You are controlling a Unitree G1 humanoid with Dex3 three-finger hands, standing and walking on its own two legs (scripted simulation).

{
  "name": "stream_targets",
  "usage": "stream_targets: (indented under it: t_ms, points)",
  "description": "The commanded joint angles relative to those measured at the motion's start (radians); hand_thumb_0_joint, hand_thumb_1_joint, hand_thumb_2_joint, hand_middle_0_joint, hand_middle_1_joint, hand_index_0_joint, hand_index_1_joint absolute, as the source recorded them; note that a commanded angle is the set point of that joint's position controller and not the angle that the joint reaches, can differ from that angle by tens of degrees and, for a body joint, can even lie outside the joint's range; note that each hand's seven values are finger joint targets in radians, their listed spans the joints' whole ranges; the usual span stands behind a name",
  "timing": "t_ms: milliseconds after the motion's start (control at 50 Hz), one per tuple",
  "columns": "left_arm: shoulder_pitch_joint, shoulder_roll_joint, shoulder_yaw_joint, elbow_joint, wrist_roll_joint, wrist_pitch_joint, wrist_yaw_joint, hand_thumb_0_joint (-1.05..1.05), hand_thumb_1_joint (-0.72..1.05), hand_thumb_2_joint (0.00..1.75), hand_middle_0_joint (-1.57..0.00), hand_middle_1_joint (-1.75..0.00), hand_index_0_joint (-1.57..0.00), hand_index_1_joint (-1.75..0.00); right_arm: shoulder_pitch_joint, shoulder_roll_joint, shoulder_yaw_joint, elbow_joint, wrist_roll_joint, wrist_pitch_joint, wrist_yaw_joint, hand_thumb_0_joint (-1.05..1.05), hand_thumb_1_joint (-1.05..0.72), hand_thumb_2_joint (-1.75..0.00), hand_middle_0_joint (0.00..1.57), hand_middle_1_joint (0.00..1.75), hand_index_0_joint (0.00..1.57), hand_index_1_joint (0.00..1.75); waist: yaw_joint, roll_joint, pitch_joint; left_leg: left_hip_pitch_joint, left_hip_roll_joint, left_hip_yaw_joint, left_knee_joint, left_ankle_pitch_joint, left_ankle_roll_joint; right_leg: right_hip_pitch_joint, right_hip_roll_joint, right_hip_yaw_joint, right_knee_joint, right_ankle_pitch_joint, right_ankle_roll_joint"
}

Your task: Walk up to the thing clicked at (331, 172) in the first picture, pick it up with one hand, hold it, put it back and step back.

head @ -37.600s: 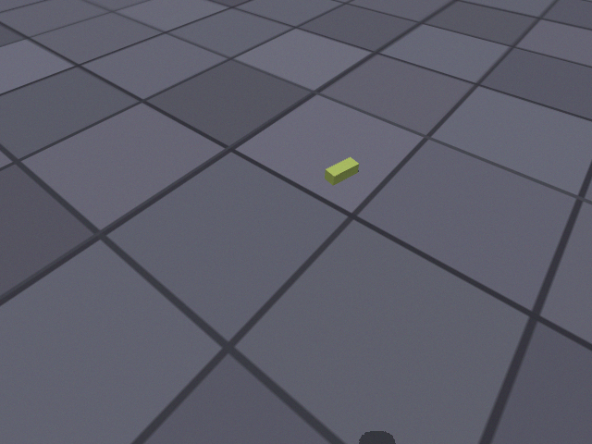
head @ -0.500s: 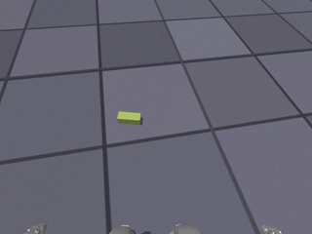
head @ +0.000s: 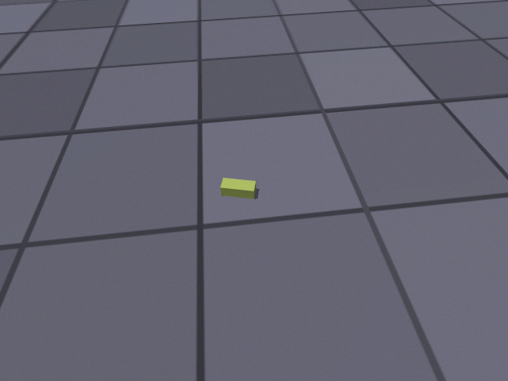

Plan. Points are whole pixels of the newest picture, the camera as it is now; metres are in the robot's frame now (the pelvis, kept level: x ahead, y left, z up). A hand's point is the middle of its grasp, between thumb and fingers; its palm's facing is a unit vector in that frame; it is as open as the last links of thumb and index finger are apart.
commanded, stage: step back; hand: left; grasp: from above
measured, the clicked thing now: (238, 188) +1.09 +0.16 -0.73
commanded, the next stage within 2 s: stand in 0.84 s
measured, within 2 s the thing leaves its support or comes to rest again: neither
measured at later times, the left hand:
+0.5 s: hand out of the picture +0.07 +0.27 -0.14, palm faces +0.01 -0.93 -0.37, open 7.4 cm
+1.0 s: hand (107, 379) +0.15 +0.27 -0.13, palm faces -0.03 -0.94 -0.35, open 7.4 cm
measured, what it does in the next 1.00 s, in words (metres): stands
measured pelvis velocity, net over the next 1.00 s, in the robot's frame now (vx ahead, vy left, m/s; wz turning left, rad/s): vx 0.04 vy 0.02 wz -0.03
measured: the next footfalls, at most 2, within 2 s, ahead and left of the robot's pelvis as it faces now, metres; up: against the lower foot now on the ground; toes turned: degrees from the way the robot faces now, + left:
none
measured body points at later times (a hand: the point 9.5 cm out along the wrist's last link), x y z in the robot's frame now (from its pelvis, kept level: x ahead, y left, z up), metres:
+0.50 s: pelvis +0.02 +0.01 +0.00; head +0.03 +0.00 +0.45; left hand +0.07 +0.32 -0.12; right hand +0.10 -0.31 -0.12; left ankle +0.06 +0.14 -0.72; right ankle +0.02 -0.12 -0.72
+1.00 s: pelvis +0.04 +0.02 +0.02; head +0.05 +0.01 +0.47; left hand +0.15 +0.31 -0.10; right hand +0.15 -0.28 -0.10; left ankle +0.06 +0.14 -0.72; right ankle +0.02 -0.12 -0.72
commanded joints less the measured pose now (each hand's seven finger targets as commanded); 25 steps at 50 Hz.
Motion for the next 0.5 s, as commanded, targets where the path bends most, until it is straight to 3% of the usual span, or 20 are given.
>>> stream_targets:
  t_ms: [0, 20, 40, 80, 120, 160, 180, 200, 220, 240, 260, 300, 360, 400, 420, 440, 460, 480]
  points:
    - [-0.113, 0.22, 0.058, -0.054, -0.023, -0.016, 0.004, 0.0, 0.9, 0.9, -0.2, -0.3, -0.2, -0.3, -0.046, -0.316, -0.072, -0.087, -0.006, -0.056, -0.012, 0.0, -0.9, -0.9, 0.2, 0.3, 0.2, 0.3, -0.062, 0.148, 0.017, -0.156, 0.372, -0.532, -0.416, -0.597, 0.233, -0.146, 0.035, 0.08, 0.138, -0.235, 0.01]
    - [-0.088, 0.197, 0.051, -0.048, -0.028, -0.02, -0.004, 0.0, 0.9, 0.9, -0.2, -0.3, -0.2, -0.3, -0.101, -0.266, -0.056, -0.1, -0.011, -0.068, -0.014, 0.0, -0.9, -0.9, 0.2, 0.3, 0.2, 0.3, -0.027, 0.082, 0.045, -0.151, 0.335, -0.463, -0.402, -0.485, 0.212, -0.126, 0.031, 0.125, 0.159, -0.176, 0.002]
    - [-0.064, 0.178, 0.047, -0.032, -0.034, -0.026, -0.008, 0.0, 0.9, 0.9, -0.2, -0.3, -0.2, -0.3, -0.116, -0.239, -0.041, -0.1, -0.013, -0.076, -0.017, 0.0, -0.9, -0.9, 0.2, 0.3, 0.2, 0.3, -0.017, 0.091, 0.041, -0.111, 0.296, -0.397, -0.373, -0.362, 0.192, -0.131, 0.025, 0.138, 0.138, -0.129, 0.005]
    - [-0.039, 0.182, 0.048, -0.01, -0.03, -0.035, -0.015, 0.0, 0.9, 0.9, -0.2, -0.3, -0.2, -0.3, -0.105, -0.249, -0.049, -0.089, -0.012, -0.076, -0.014, 0.0, -0.9, -0.9, 0.2, 0.3, 0.2, 0.3, -0.027, 0.153, 0.01, -0.111, 0.264, -0.303, -0.359, -0.313, 0.166, -0.07, 0.035, 0.075, 0.057, -0.114, 0.007]
    - [-0.007, 0.161, 0.046, 0.018, -0.027, -0.047, -0.016, 0.0, 0.9, 0.9, -0.2, -0.3, -0.2, -0.3, -0.109, -0.244, -0.052, -0.089, -0.014, -0.063, -0.005, 0.0, -0.9, -0.9, 0.2, 0.3, 0.2, 0.3, -0.028, 0.178, -0.035, -0.105, 0.226, -0.217, -0.298, -0.275, 0.142, 0.057, 0.068, 0.024, -0.126, -0.075, 0.012]
    - [0.025, 0.156, 0.049, 0.045, -0.016, -0.056, -0.004, 0.0, 0.9, 0.9, -0.2, -0.3, -0.2, -0.3, -0.109, -0.208, -0.039, -0.09, 0.0, -0.046, -0.003, 0.0, -0.9, -0.9, 0.2, 0.3, 0.2, 0.3, 0.002, 0.141, -0.044, -0.191, 0.185, -0.142, -0.198, -0.246, 0.094, 0.23, 0.098, 0.012, -0.278, 0.015, -0.006]
    - [0.051, 0.181, 0.058, 0.056, -0.007, -0.063, 0.005, 0.0, 0.9, 0.9, -0.2, -0.3, -0.2, -0.3, -0.092, -0.17, -0.029, -0.093, 0.006, -0.043, -0.005, 0.0, -0.9, -0.9, 0.2, 0.3, 0.2, 0.3, 0.015, 0.052, -0.06, -0.282, 0.144, -0.104, -0.08, -0.221, 0.062, 0.32, 0.044, 0.132, -0.317, -0.023, -0.022]
    - [0.08, 0.259, 0.073, 0.055, -0.002, -0.069, 0.012, 0.0, 0.9, 0.9, -0.2, -0.3, -0.2, -0.3, -0.123, -0.139, -0.021, -0.11, 0.008, -0.042, -0.006, 0.0, -0.9, -0.9, 0.2, 0.3, 0.2, 0.3, 0.037, -0.11, -0.046, -0.411, 0.03, -0.032, 0.125, -0.229, 0.023, 0.296, -0.144, 0.468, -0.438, -0.284, -0.101]
    - [0.044, 0.317, 0.083, 0.044, -0.003, -0.07, 0.011, 0.0, 0.9, 0.9, -0.2, -0.3, -0.2, -0.3, -0.122, -0.176, -0.033, -0.102, 0.0, -0.039, -0.017, 0.0, -0.9, -0.9, 0.2, 0.3, 0.2, 0.3, 0.034, -0.125, 0.008, -0.368, 0.039, -0.058, 0.282, -0.24, 0.012, 0.139, -0.306, 0.629, -0.516, -0.462, -0.193]
    - [0.008, 0.298, 0.08, 0.017, -0.007, -0.076, 0.011, 0.0, 0.9, 0.9, -0.2, -0.3, -0.2, -0.3, -0.095, -0.203, -0.038, -0.092, 0.004, -0.045, -0.016, 0.0, -0.9, -0.9, 0.2, 0.3, 0.2, 0.3, 0.016, -0.048, 0.029, -0.352, 0.061, -0.119, 0.308, -0.197, 0.012, 0.118, -0.318, 0.621, -0.495, -0.377, -0.23]
    - [-0.005, 0.261, 0.072, 0.018, -0.013, -0.083, 0.014, 0.0, 0.9, 0.9, -0.2, -0.3, -0.2, -0.3, -0.07, -0.194, -0.04, -0.08, 0.008, -0.05, -0.013, 0.0, -0.9, -0.9, 0.2, 0.3, 0.2, 0.3, 0.001, -0.004, 0.017, -0.359, 0.075, -0.125, 0.306, -0.161, 0.018, 0.157, -0.277, 0.535, -0.461, -0.239, -0.209]
    - [-0.034, 0.24, 0.066, 0.021, -0.013, -0.088, 0.016, 0.0, 0.9, 0.9, -0.2, -0.3, -0.2, -0.3, -0.048, -0.175, -0.036, -0.063, 0.007, -0.057, -0.009, 0.0, -0.9, -0.9, 0.2, 0.3, 0.2, 0.3, -0.013, -0.065, -0.036, -0.286, 0.096, -0.093, 0.243, -0.129, 0.014, 0.151, -0.226, 0.392, -0.424, -0.052, -0.171]
    - [-0.065, 0.232, 0.051, 0.017, -0.018, -0.079, 0.009, 0.0, 0.9, 0.9, -0.2, -0.3, -0.2, -0.3, -0.031, -0.153, -0.031, -0.047, 0.006, -0.062, -0.006, 0.0, -0.9, -0.9, 0.2, 0.3, 0.2, 0.3, -0.022, -0.129, -0.077, -0.107, 0.074, 0.012, 0.06, -0.08, -0.003, 0.07, -0.175, 0.252, -0.342, 0.193, -0.141]
    - [-0.102, 0.213, 0.035, 0.008, -0.028, -0.063, 0.008, 0.0, 0.9, 0.9, -0.2, -0.3, -0.2, -0.3, -0.01, -0.144, -0.036, -0.021, 0.003, -0.065, -0.011, 0.0, -0.9, -0.9, 0.2, 0.3, 0.2, 0.3, -0.055, -0.098, -0.098, 0.031, 0.04, 0.057, -0.122, 0.097, -0.002, 0.013, -0.128, 0.172, -0.231, 0.286, -0.104]
    - [-0.078, 0.182, 0.022, 0.011, -0.032, -0.057, 0.008, 0.0, 0.9, 0.9, -0.2, -0.3, -0.2, -0.3, -0.026, -0.149, -0.038, -0.019, -0.001, -0.067, -0.017, 0.0, -0.9, -0.9, 0.2, 0.3, 0.2, 0.3, -0.051, -0.065, -0.11, 0.093, 0.055, 0.024, -0.162, 0.193, 0.011, -0.016, -0.095, 0.142, -0.179, 0.339, -0.069]
    - [-0.065, 0.156, 0.011, 0.009, -0.038, -0.054, 0.008, 0.0, 0.9, 0.9, -0.2, -0.3, -0.2, -0.3, -0.032, -0.176, -0.043, -0.024, -0.007, -0.07, -0.022, 0.0, -0.9, -0.9, 0.2, 0.3, 0.2, 0.3, -0.047, -0.017, -0.148, 0.128, 0.143, -0.074, -0.175, 0.242, 0.041, -0.033, -0.057, 0.123, -0.132, 0.325, -0.036]
    - [-0.051, 0.132, 0.002, 0.019, -0.05, -0.046, 0.007, 0.0, 0.9, 0.9, -0.2, -0.3, -0.2, -0.3, -0.096, -0.218, -0.04, -0.045, -0.002, -0.072, -0.024, 0.0, -0.9, -0.9, 0.2, 0.3, 0.2, 0.3, -0.019, 0.072, -0.151, 0.053, 0.257, -0.232, -0.226, 0.116, 0.094, -0.035, 0.017, 0.096, -0.122, 0.085, 0.004]
    - [-0.052, 0.164, 0.012, 0.045, -0.05, -0.039, 0.008, 0.0, 0.9, 0.9, -0.2, -0.3, -0.2, -0.3, -0.125, -0.249, -0.042, -0.043, 0.008, -0.068, -0.021, 0.0, -0.9, -0.9, 0.2, 0.3, 0.2, 0.3, -0.01, 0.075, -0.138, -0.083, 0.304, -0.243, -0.243, 0.003, 0.158, 0.094, 0.043, 0.062, -0.099, -0.087, 0.003]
